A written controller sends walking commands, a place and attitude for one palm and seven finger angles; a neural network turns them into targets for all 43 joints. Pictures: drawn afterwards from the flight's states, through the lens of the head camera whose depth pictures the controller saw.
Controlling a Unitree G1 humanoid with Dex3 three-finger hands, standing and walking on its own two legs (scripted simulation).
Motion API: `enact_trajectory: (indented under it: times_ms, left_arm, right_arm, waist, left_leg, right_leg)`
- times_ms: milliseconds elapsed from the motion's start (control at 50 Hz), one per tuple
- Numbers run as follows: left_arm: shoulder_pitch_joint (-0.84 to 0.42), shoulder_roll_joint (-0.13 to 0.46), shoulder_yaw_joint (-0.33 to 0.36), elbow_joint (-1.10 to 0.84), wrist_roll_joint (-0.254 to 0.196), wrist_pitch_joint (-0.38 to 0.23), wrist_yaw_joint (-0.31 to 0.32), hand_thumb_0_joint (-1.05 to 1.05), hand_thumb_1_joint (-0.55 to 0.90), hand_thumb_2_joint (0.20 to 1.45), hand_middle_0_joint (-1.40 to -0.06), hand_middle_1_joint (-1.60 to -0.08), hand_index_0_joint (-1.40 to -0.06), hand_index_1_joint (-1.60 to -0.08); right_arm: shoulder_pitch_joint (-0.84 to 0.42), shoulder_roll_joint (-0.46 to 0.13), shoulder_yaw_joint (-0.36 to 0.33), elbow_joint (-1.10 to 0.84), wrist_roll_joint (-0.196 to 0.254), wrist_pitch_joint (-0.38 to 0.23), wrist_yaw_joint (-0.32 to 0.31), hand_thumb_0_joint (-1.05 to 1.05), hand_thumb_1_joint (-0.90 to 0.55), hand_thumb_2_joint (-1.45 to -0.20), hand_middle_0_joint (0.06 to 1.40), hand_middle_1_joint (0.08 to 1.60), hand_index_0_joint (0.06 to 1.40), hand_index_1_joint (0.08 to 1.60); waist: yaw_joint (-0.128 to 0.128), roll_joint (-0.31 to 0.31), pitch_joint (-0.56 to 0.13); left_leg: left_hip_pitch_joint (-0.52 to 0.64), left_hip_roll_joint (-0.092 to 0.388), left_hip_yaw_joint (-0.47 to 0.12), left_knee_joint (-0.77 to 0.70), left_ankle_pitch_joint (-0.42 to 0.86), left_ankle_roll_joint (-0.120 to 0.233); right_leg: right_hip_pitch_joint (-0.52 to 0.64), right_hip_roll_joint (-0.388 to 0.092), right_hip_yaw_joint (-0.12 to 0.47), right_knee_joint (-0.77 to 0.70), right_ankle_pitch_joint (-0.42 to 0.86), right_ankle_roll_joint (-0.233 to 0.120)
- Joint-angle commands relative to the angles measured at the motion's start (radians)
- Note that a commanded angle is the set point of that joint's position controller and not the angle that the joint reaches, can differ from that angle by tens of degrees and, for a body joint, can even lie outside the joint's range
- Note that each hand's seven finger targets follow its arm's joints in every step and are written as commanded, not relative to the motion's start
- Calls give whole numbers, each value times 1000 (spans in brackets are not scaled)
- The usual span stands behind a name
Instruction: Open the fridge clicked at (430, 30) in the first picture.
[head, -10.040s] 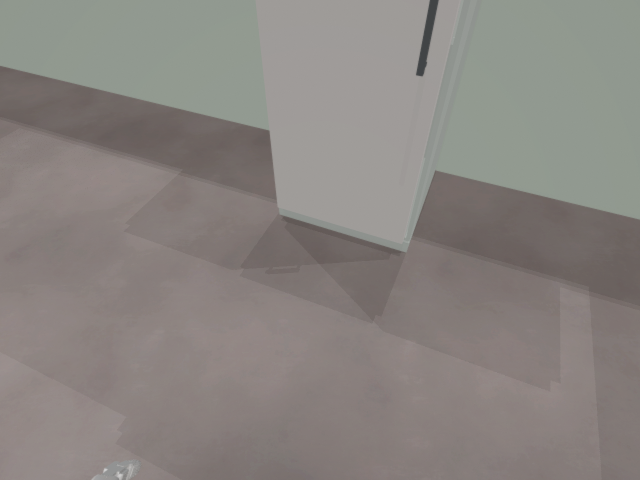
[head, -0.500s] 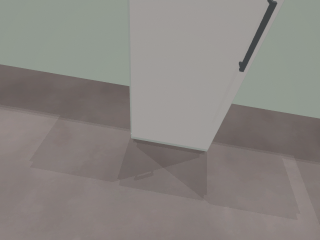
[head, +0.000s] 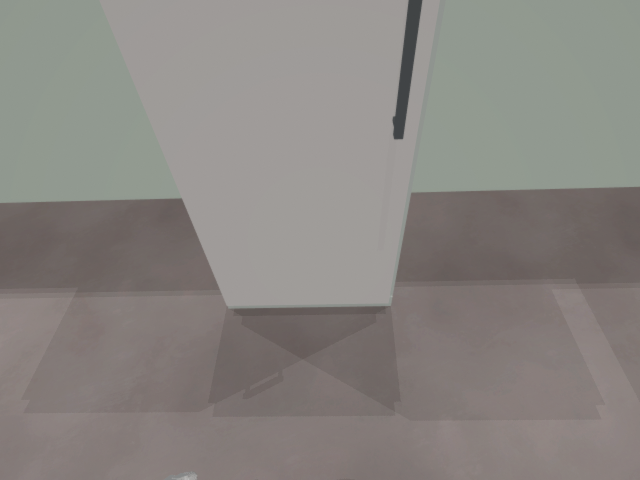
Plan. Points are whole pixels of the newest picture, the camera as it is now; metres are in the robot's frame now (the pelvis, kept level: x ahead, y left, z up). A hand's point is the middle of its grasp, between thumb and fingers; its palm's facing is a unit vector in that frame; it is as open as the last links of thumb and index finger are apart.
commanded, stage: take the last steps up to it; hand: right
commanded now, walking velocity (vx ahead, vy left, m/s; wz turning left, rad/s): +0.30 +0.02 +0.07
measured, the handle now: (405, 63) +0.73 -0.16 +0.17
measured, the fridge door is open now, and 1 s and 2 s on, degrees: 0 0 0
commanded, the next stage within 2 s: come to a stop and stand still in 0.50 s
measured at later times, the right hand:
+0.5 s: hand (428, 382) +0.30 -0.17 -0.16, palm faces -0.09 +0.98 -0.17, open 7.4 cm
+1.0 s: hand (441, 386) +0.29 -0.19 -0.17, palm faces +0.03 +0.98 -0.21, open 7.3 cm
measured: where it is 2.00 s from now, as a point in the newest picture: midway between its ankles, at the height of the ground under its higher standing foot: outside the picture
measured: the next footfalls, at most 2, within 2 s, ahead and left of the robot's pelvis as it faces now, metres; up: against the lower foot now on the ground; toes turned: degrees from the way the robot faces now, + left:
left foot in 0.56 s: +0.33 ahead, +0.11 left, +0.00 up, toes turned +10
right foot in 1.02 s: +0.29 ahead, -0.13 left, +0.00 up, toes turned +1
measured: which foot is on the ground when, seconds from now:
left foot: up 0.00-0.54, down 0.56-1.00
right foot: down 0.00-0.56, up 0.58-1.00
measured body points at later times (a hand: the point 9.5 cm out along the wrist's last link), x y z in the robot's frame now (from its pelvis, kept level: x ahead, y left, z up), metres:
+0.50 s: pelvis +0.17 -0.01 +0.00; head +0.19 +0.00 +0.45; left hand +0.02 +0.17 -0.14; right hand +0.30 -0.22 -0.14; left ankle +0.29 +0.11 -0.70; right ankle +0.03 -0.09 -0.73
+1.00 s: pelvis +0.24 -0.01 +0.00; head +0.27 -0.01 +0.45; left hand +0.33 +0.24 -0.14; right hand +0.29 -0.24 -0.15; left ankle +0.29 +0.10 -0.73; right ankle +0.26 -0.13 -0.72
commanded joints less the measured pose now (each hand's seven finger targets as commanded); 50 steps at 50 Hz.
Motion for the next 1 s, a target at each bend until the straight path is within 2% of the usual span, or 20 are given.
enact_trajectory:
  times_ms: [0,60,160,280,380,440,460,480,500,520,540,560,580,620,660,700,780,860,940,980]
  left_arm:
    - [181,125,24,27,-4,-10,31,0,900,900,-200,-300,-200,-300]
    - [201,78,24,36,-7,-34,37,0,900,900,-200,-300,-200,-300]
    - [242,88,20,55,-11,-43,44,0,900,900,-200,-300,-200,-300]
    - [345,82,14,103,-2,-42,54,0,900,900,-200,-300,-200,-300]
    - [425,94,14,144,10,-32,56,0,900,900,-200,-300,-200,-300]
    - [416,107,15,155,6,-23,56,0,900,900,-200,-300,-200,-300]
    - [395,119,18,152,3,-21,57,0,900,900,-200,-300,-200,-300]
    - [382,124,19,149,-3,-19,56,0,900,900,-200,-300,-200,-300]
    - [360,126,20,142,-11,-19,52,0,900,900,-200,-300,-200,-300]
    - [373,86,20,126,-23,-20,40,0,900,900,-200,-300,-200,-300]
    - [404,45,16,106,-30,-19,40,0,900,900,-200,-300,-200,-300]
    - [350,54,20,97,-28,-6,45,0,900,900,-200,-300,-200,-300]
    - [306,23,20,98,-24,0,39,0,900,900,-200,-300,-200,-300]
    - [313,-2,11,106,-11,30,40,0,900,900,-200,-300,-200,-300]
    - [374,-44,1,128,-8,58,43,0,900,900,-200,-300,-200,-300]
    - [351,-40,7,109,-17,71,39,0,900,900,-200,-300,-200,-300]
    - [225,21,24,49,-10,88,35,0,900,900,-200,-300,-200,-300]
    - [133,54,34,3,-11,87,35,0,900,900,-200,-300,-200,-300]
    - [125,57,35,-8,-15,76,33,0,900,900,-200,-300,-200,-300]
    - [165,83,32,5,-12,60,31,0,900,900,-200,-300,-200,-300]
  right_arm:
    - [-109,-54,-27,-104,-2,-44,9,0,-900,-900,200,300,200,300]
    - [-60,-29,-33,-90,-4,-29,9,0,-900,-900,200,300,200,300]
    - [-152,-48,-43,-138,-1,-13,13,0,-900,-900,200,300,200,300]
    - [-335,-50,-37,-207,3,-13,16,0,-900,-900,200,300,200,300]
    - [-473,-29,-19,-255,9,-27,21,0,-900,-900,200,300,200,300]
    - [-402,-37,-16,-237,10,-37,15,0,-900,-900,200,300,200,300]
    - [-322,-43,-19,-211,9,-42,12,0,-900,-900,200,300,200,300]
    - [-232,-60,-23,-179,7,-50,10,0,-900,-900,200,300,200,300]
    - [-115,-92,-35,-139,4,-63,8,0,-900,-900,200,300,200,300]
    - [0,-177,-55,-104,-1,-79,-1,0,-900,-900,200,300,200,300]
    - [43,-244,-68,-93,15,-81,-7,0,-900,-900,200,300,200,300]
    - [-22,-232,-62,-111,24,-72,-14,0,-900,-900,200,300,200,300]
    - [-115,-195,-52,-125,23,-69,-17,0,-900,-900,200,300,200,300]
    - [-234,-113,-25,-152,21,-69,-23,0,-900,-900,200,300,200,300]
    - [-310,-64,-17,-173,8,-69,-36,0,-900,-900,200,300,200,300]
    - [-297,-100,-26,-186,0,-56,-38,0,-900,-900,200,300,200,300]
    - [-243,-142,-42,-180,5,-31,-35,0,-900,-900,200,300,200,300]
    - [-255,-167,-57,-199,-3,-15,-38,0,-900,-900,200,300,200,300]
    - [-268,-178,-61,-206,-6,-5,-35,0,-900,-900,200,300,200,300]
    - [-272,-161,-55,-212,7,3,-33,0,-900,-900,200,300,200,300]
  waist:
    - [88,-162,95]
    - [54,-135,64]
    - [46,-111,72]
    - [84,-103,117]
    - [132,-113,127]
    - [97,-144,73]
    - [62,-165,33]
    - [28,-158,-18]
    - [-30,-151,-85]
    - [-64,-6,-184]
    - [-29,110,-263]
    - [-21,-1,-188]
    - [7,-28,-62]
    - [75,-53,43]
    - [133,-58,16]
    - [111,10,-19]
    - [63,90,-56]
    - [51,132,-69]
    - [68,127,-88]
    - [89,56,-117]
  left_leg:
    - [-349,26,-53,252,175,27]
    - [-316,7,-48,232,262,8]
    - [-439,-5,-69,189,333,-7]
    - [-522,-13,-37,60,338,3]
    - [-443,-47,24,-178,289,35]
    - [-256,-117,81,-284,253,72]
    - [-163,-139,92,-317,270,81]
    - [-35,-159,106,-376,331,87]
    - [166,-133,77,-446,438,101]
    - [409,70,-149,-430,685,191]
    - [498,328,-482,-513,993,325]
    - [353,328,-435,-592,849,354]
    - [190,279,-376,-644,655,318]
    - [-84,222,-250,-695,669,242]
    - [-199,168,-121,-682,786,202]
    - [-141,145,-79,-625,838,204]
    - [-11,165,-141,-583,887,225]
    - [30,183,-172,-552,906,238]
    - [19,150,-162,-519,741,200]
    - [-49,90,-129,-429,544,120]
  right_leg:
    - [124,-261,303,-448,28,-43]
    - [118,-223,202,-460,212,-30]
    - [224,-228,173,-455,396,-49]
    - [334,-247,156,-414,592,-61]
    - [399,-253,120,-355,752,-84]
    - [382,-236,76,-236,1024,-64]
    - [378,-229,58,-164,1076,-54]
    - [352,-207,39,-68,1063,-35]
    - [248,-176,21,89,932,-11]
    - [19,-90,-9,356,558,25]
    - [-155,43,12,676,-271,57]
    - [-171,4,135,748,-284,31]
    - [-190,-33,145,738,-211,32]
    - [-116,-68,165,651,-125,50]
    - [8,-69,161,458,-115,71]
    - [2,-36,125,331,-113,77]
    - [-76,1,121,292,-117,96]
    - [-80,9,136,245,-144,101]
    - [31,20,117,44,-54,94]
    - [187,-7,130,-187,144,81]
